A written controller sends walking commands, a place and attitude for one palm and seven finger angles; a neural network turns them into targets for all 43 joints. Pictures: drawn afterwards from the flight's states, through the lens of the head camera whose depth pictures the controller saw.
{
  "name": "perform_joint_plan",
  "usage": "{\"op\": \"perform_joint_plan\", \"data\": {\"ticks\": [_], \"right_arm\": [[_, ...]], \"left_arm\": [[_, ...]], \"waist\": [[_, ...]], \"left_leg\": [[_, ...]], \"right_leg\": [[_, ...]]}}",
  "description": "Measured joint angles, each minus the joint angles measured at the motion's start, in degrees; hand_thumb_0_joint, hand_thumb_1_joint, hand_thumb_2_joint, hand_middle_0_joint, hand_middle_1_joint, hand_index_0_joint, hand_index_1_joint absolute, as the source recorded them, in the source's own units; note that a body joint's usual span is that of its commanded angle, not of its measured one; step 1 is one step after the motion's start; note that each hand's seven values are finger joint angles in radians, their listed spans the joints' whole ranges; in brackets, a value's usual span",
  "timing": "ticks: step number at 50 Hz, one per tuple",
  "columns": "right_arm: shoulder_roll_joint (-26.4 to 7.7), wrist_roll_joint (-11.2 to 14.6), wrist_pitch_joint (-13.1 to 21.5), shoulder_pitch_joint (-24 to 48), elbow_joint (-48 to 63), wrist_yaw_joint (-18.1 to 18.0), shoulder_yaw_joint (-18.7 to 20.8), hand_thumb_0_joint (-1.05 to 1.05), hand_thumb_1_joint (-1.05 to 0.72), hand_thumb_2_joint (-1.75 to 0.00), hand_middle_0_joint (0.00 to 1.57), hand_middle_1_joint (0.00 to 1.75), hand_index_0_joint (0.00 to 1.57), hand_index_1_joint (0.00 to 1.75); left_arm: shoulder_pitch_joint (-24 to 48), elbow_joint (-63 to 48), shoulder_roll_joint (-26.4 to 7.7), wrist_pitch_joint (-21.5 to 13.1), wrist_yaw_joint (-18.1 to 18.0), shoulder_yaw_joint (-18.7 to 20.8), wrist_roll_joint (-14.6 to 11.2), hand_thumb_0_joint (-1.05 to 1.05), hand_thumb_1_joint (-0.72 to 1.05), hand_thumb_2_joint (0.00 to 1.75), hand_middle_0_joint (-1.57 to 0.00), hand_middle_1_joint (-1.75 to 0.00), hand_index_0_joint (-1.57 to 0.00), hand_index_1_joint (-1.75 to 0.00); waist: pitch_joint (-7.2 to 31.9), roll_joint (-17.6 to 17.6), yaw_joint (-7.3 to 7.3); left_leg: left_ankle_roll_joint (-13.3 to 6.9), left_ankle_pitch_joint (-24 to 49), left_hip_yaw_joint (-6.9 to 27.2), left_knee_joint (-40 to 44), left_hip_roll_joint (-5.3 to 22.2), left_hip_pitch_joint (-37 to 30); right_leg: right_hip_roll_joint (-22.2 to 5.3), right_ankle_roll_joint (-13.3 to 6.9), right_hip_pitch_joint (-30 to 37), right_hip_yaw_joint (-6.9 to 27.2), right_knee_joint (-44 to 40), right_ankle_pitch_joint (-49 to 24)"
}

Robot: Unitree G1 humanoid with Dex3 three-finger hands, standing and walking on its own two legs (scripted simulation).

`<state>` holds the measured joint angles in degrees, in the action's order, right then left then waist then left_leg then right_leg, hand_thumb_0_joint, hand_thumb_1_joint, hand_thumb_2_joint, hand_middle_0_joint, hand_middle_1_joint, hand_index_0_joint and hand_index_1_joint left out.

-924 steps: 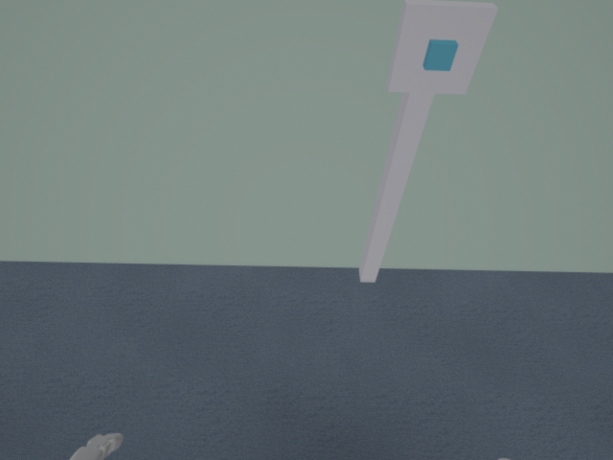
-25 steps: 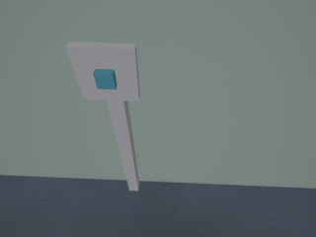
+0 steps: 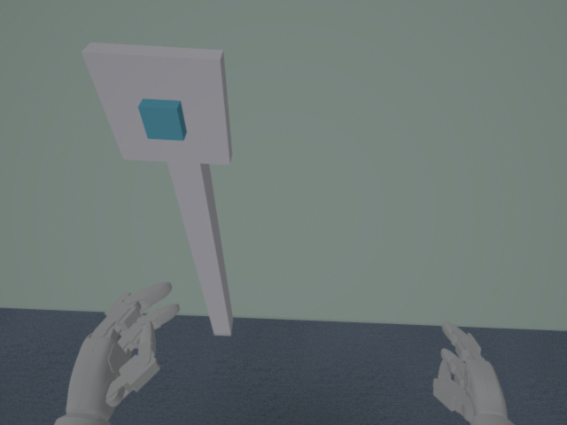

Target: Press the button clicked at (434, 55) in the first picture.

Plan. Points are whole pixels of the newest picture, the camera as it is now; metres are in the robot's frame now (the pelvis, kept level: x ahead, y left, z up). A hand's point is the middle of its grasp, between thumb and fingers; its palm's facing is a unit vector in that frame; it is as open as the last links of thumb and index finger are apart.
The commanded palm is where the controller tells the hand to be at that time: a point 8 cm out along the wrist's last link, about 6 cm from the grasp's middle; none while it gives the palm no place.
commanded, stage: raise the hand and make a fist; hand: left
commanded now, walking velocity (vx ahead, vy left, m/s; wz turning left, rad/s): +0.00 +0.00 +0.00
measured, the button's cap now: (164, 118) +0.50 +0.20 +0.18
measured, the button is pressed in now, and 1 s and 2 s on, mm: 0 0 0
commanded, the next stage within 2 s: aim a knuckle at the button in 1.66 s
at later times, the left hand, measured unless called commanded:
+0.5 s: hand (121, 363) +0.18 +0.19 +0.07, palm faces +0.04 -1.00 -0.04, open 3.1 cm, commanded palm +0.14 +0.25 +0.08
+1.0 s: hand (76, 312) +0.21 +0.23 +0.14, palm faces +0.05 -1.00 -0.07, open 3.1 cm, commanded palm +0.18 +0.28 +0.15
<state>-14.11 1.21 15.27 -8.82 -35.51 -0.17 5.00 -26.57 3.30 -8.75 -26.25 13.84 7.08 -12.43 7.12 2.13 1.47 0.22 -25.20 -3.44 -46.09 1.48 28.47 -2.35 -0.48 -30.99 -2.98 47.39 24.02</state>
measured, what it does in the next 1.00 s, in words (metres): stands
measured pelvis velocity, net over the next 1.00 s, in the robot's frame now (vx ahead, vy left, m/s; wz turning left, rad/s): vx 0.00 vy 0.02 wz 0.04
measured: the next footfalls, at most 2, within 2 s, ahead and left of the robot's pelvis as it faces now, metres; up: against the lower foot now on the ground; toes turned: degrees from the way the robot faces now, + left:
none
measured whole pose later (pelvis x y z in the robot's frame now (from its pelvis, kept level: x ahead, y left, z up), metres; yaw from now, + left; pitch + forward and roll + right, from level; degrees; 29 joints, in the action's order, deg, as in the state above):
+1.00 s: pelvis +0.00 +0.02 +0.01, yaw +2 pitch +2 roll -2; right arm -13.4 3.3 17.4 -13.6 -31.8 -3.5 -3.5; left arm -18.7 -12.4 -16.0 -3.6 15.4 13.3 -16.9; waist 4.9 -2.5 -2.0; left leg -1.2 -23.6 -1.0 -41.5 1.2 19.8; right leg -2.2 1.0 -18.9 -5.5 37.7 20.5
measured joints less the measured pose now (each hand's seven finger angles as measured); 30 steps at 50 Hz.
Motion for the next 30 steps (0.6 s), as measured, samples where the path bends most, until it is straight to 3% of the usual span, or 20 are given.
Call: {"op": "perform_joint_plan", "data": {"ticks": [3, 7, 11, 13, 15, 19, 22, 24, 27, 30], "right_arm": [[-0.7, 0.0, -1.0, 1.8, 5.1, 0.0, 0.4, 0.01, -0.92, -0.9, 0.2, 0.3, 0.2, 0.3], [-1.5, -0.3, -1.4, 2.4, 8.4, -0.9, 0.2, 0.01, -0.91, -0.9, 0.2, 0.3, 0.2, 0.3], [-1.0, -0.4, -0.4, 2.4, 7.0, -1.7, -2.4, 0.01, -0.91, -0.9, 0.2, 0.3, 0.2, 0.3], [-0.2, -0.1, 0.0, 2.2, 5.7, -1.8, -4.3, 0.01, -0.91, -0.9, 0.2, 0.3, 0.2, 0.3], [1.3, 0.4, -0.3, 1.6, 4.6, -2.0, -5.9, 0.01, -0.91, -0.9, 0.2, 0.3, 0.2, 0.3], [4.6, 1.4, -2.9, -1.9, 3.5, -2.3, -7.7, 0.01, -0.91, -0.9, 0.2, 0.3, 0.2, 0.3], [5.2, 1.9, -4.4, -5.4, 3.6, -3.1, -7.4, 0.01, -0.9, -0.89, 0.2, 0.3, 0.21, 0.3], [4.8, 1.9, -4.6, -7.4, 3.3, -3.4, -6.6, 0.01, -0.9, -0.89, 0.2, 0.3, 0.2, 0.3], [3.1, 1.6, -3.8, -9.8, 2.6, -3.4, -5.4, 0.02, -0.9, -0.9, 0.2, 0.3, 0.2, 0.3], [0.7, 1.6, -2.2, -10.6, 1.8, -3.3, -4.8, 0.02, -0.91, -0.9, 0.2, 0.3, 0.2, 0.3]], "left_arm": [[-5.4, -0.3, -1.4, -0.7, 4.1, 1.3, -0.5, 0.0, 0.91, 0.9, -0.52, -0.65, -0.52, -0.65], [-10.5, -3.4, -2.6, -0.9, 2.3, 4.0, -2.0, 0.01, 0.9, 0.9, -0.63, -0.77, -0.63, -0.77], [-7.7, -8.4, -2.5, -5.4, 1.9, 4.9, -3.9, 0.02, 0.9, 0.9, -0.74, -0.89, -0.73, -0.89], [-3.2, -9.7, -2.5, -5.9, 4.1, 3.6, -4.4, 0.02, 0.9, 0.9, -0.79, -0.95, -0.79, -0.95], [1.4, -10.1, -3.3, -3.1, 6.8, 2.0, -3.9, 0.01, 0.9, 0.9, -0.85, -1.01, -0.84, -1.01], [5.0, -9.0, -6.1, 8.8, 9.3, 1.3, -3.2, 0.01, 0.9, 0.9, -0.96, -1.13, -0.95, -1.13], [2.3, -10.0, -6.1, 15.5, 5.9, 3.2, -5.1, 0.01, 0.9, 0.9, -1.04, -1.22, -1.04, -1.22], [0.0, -11.5, -5.4, 16.2, 2.6, 5.0, -6.0, 0.01, 0.89, 0.9, -1.09, -1.27, -1.09, -1.28], [-2.3, -13.6, -5.0, 13.8, -1.3, 7.1, -5.5, 0.01, 0.9, 0.9, -1.17, -1.36, -1.16, -1.36], [-2.4, -14.3, -5.1, 10.5, -1.9, 7.0, -4.6, 0.01, 0.9, 0.9, -1.22, -1.42, -1.22, -1.42]], "waist": [[-0.5, 1.4, -1.69], [-0.9, 0.5, -4.1], [-1.0, -1.5, -5.45], [-1.6, -2.9, -5.37], [-2.0, -3.8, -4.71], [-1.7, -4.3, -1.98], [-1.6, -4.6, -0.17], [-1.7, -4.4, 0.11], [-1.9, -4.0, -0.37], [-2.7, -4.1, -1.04]], "left_leg": [[0.6, -1.9, 1.1, -4.6, 0.6, 3.7], [1.1, -3.5, 3.9, -9.5, 1.1, 7.7], [1.3, -4.5, 6.5, -13.6, 1.2, 11.3], [1.4, -4.8, 7.3, -15.0, 1.4, 12.3], [1.6, -4.5, 7.3, -15.1, 1.5, 12.4], [1.4, -2.9, 5.1, -11.2, 1.7, 9.2], [0.8, -1.6, 3.1, -7.0, 1.6, 5.4], [0.5, -0.9, 2.2, -4.9, 1.5, 3.4], [0.3, -0.3, 2.0, -3.5, 1.3, 2.3], [-0.1, -0.1, 2.6, -3.5, 0.9, 2.2]], "right_leg": [[0.3, -0.7, -3.2, -0.9, 4.2, 1.9], [0.6, -1.3, -5.2, -3.6, 7.1, 3.5], [0.7, -1.7, -7.1, -6.0, 9.3, 4.3], [0.8, -1.8, -7.5, -6.7, 10.0, 4.3], [1.0, -1.9, -7.6, -6.7, 9.9, 3.9], [1.2, -1.4, -5.8, -4.6, 7.0, 2.2], [1.3, -0.9, -3.1, -2.8, 3.8, 0.7], [1.3, -0.6, -1.6, -2.0, 2.1, -0.1], [1.1, -0.4, -0.4, -1.9, 0.6, -0.7], [0.8, -0.1, 0.3, -2.4, -0.1, -1.0]]}}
